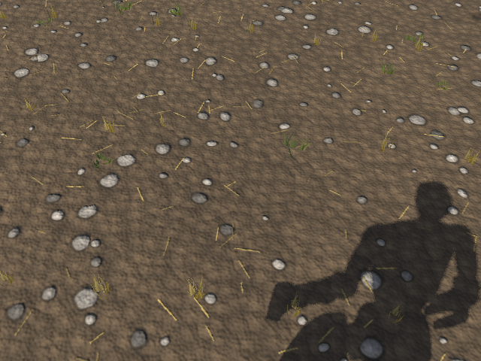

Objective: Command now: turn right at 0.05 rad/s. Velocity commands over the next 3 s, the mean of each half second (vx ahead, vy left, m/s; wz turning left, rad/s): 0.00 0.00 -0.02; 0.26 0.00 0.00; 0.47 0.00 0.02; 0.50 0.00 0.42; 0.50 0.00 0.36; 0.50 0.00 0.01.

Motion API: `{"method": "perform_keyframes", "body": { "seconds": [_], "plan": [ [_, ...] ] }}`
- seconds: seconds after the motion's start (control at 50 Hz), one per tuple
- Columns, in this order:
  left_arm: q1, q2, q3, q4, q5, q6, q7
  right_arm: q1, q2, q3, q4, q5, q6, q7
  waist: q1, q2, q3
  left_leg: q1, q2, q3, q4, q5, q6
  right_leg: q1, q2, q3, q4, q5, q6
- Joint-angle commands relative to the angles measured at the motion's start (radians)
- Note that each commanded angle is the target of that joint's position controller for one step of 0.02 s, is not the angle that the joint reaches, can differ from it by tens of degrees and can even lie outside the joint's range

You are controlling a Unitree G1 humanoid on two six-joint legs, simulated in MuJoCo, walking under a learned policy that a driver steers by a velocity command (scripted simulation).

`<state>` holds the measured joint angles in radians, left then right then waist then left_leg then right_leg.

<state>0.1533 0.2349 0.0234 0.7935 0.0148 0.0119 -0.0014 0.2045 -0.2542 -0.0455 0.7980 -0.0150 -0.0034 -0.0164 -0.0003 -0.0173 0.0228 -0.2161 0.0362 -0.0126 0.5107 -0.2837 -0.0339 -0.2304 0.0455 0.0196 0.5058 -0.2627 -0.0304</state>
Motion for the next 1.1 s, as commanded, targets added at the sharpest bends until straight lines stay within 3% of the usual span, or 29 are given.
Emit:
{"method": "perform_keyframes", "body": {
  "seconds": [0.02,0.2,0.54,0.56,0.6,0.62,0.66,0.7,0.74,0.78,0.8,0.82,0.84,0.86,0.88,0.9,0.92,0.98,1.04,1.1],
  "plan": [
    [-0.031,0.114,0.034,-0.048,-0.001,-0.001,0.009,-0.016,-0.11,-0.021,-0.044,-0.001,-0.026,-0.003,0.001,0.079,-0.033,0.0,0.045,-0.047,-0.083,0.142,0.031,0.006,-0.072,0.078,-0.074,0.083,-0.023],
    [0.002,0.107,0.038,0.041,-0.008,-0.006,0.02,-0.009,-0.106,-0.012,0.004,0.005,-0.023,-0.016,-0.002,0.016,-0.022,0.012,0.029,-0.038,-0.079,0.15,0.037,0.02,-0.072,0.071,-0.075,0.132,-0.005],
    [0.018,0.107,0.033,0.19,-0.013,-0.006,0.035,0.011,-0.089,-0.001,0.134,0.008,-0.017,-0.021,0.002,0.021,-0.003,0.014,0.002,-0.016,-0.102,0.15,0.037,0.046,-0.069,0.055,-0.089,0.157,0.001],
    [0.035,0.102,0.032,0.204,-0.014,-0.005,0.036,0.03,-0.084,0.0,0.15,0.01,-0.015,-0.023,0.002,0.018,-0.024,0.021,-0.011,-0.003,-0.102,0.048,0.04,0.052,-0.058,0.043,-0.093,0.051,-0.004],
    [0.048,0.124,0.041,0.212,-0.027,-0.004,0.038,0.03,-0.098,-0.006,0.154,0.022,-0.011,-0.028,0.007,0.013,0.03,-0.049,-0.032,0.002,-0.078,-0.28,0.071,-0.017,-0.042,0.044,-0.086,-0.325,-0.035],
    [0.048,0.126,0.042,0.208,-0.029,-0.01,0.038,0.024,-0.098,-0.005,0.147,0.025,-0.015,-0.03,0.009,0.008,0.078,-0.097,-0.024,-0.016,-0.077,-0.379,0.088,-0.063,-0.057,0.07,-0.099,-0.438,-0.054],
    [0.075,0.127,0.043,0.21,-0.038,-0.038,0.034,0.025,-0.087,-0.002,0.141,0.033,-0.042,-0.026,0.016,-0.013,0.124,-0.156,-0.009,-0.041,-0.048,-0.392,0.109,-0.076,-0.106,0.143,-0.125,-0.489,-0.089],
    [0.133,0.15,0.051,0.226,-0.043,-0.064,0.025,0.003,-0.067,-0.001,0.13,0.036,-0.072,-0.013,0.036,-0.066,0.108,-0.216,-0.024,-0.013,0.045,-0.285,0.104,-0.001,-0.184,0.27,-0.18,-0.497,-0.139],
    [0.156,0.179,0.059,0.231,-0.043,-0.075,0.017,-0.008,-0.038,0.004,0.118,0.044,-0.093,0.001,0.027,-0.15,0.091,-0.226,-0.047,0.035,0.148,-0.161,0.108,0.035,-0.291,0.447,-0.278,-0.51,-0.206],
    [0.095,0.177,0.056,0.203,-0.045,-0.078,0.013,0.039,-0.038,0.003,0.134,0.047,-0.103,0.01,-0.02,-0.143,0.099,-0.102,-0.04,0.028,0.07,-0.151,0.144,-0.055,-0.289,0.429,-0.271,-0.432,-0.199],
    [0.019,0.163,0.051,0.174,-0.048,-0.078,0.01,0.126,-0.044,-0.001,0.168,0.047,-0.106,0.011,-0.07,-0.12,0.093,0.048,-0.034,0.013,-0.031,-0.114,0.158,-0.147,-0.238,0.34,-0.219,-0.342,-0.16],
    [-0.075,0.122,0.038,0.133,-0.051,-0.084,0.009,0.239,-0.096,-0.017,0.211,0.044,-0.111,0.012,-0.124,-0.017,0.086,0.172,0.026,-0.106,-0.117,-0.118,0.182,-0.249,-0.143,0.181,-0.06,-0.181,-0.093],
    [-0.111,0.072,0.028,0.094,-0.042,-0.106,0.006,0.37,-0.199,-0.049,0.258,0.049,-0.113,0.014,-0.141,0.238,0.047,0.387,0.178,-0.392,-0.231,-0.042,0.25,-0.436,-0.001,-0.026,0.273,-0.056,-0.011],
    [-0.101,0.105,0.035,0.088,-0.032,-0.127,0.004,0.414,-0.197,-0.047,0.259,0.033,-0.114,0.021,-0.149,0.287,0.03,0.497,0.32,-0.598,-0.266,0.145,0.315,-0.615,0.008,-0.007,0.504,-0.255,0.01],
    [-0.067,0.122,0.041,0.101,-0.045,-0.135,-0.004,0.376,-0.135,-0.027,0.249,0.018,-0.117,0.024,-0.105,0.17,0.043,0.511,0.328,-0.553,-0.235,0.229,0.313,-0.687,-0.043,0.043,0.636,-0.264,-0.009],
    [-0.045,0.105,0.036,0.11,-0.059,-0.136,-0.012,0.342,-0.112,-0.021,0.234,0.012,-0.117,0.027,-0.08,0.126,0.042,0.519,0.306,-0.48,-0.233,0.278,0.295,-0.729,-0.075,0.044,0.695,-0.204,-0.026],
    [-0.064,0.099,0.035,0.104,-0.06,-0.136,-0.017,0.319,-0.106,-0.015,0.228,0.017,-0.113,0.031,-0.07,0.092,0.063,0.508,0.291,-0.403,-0.25,0.341,0.276,-0.769,-0.106,0.025,0.696,-0.145,-0.034],
    [-0.115,0.061,0.03,0.078,-0.044,-0.127,-0.031,0.3,-0.054,0.008,0.222,0.016,-0.087,0.022,-0.052,0.104,0.071,0.388,0.211,-0.221,-0.319,0.447,0.223,-0.674,-0.14,-0.029,0.562,-0.009,-0.016],
    [-0.244,0.012,0.005,0.02,-0.033,-0.118,-0.04,0.252,-0.097,0.006,0.193,0.013,-0.081,-0.002,-0.061,0.102,0.109,0.147,0.126,-0.089,-0.399,0.387,0.205,-0.439,-0.088,-0.092,0.251,0.193,0.023],
    [-0.303,0.05,0.008,-0.021,-0.043,-0.109,-0.041,0.295,-0.147,-0.011,0.213,0.027,-0.092,-0.01,-0.055,0.136,0.126,0.123,0.163,-0.084,-0.455,0.354,0.204,-0.306,-0.062,-0.084,0.092,0.287,0.011]
  ]
}}
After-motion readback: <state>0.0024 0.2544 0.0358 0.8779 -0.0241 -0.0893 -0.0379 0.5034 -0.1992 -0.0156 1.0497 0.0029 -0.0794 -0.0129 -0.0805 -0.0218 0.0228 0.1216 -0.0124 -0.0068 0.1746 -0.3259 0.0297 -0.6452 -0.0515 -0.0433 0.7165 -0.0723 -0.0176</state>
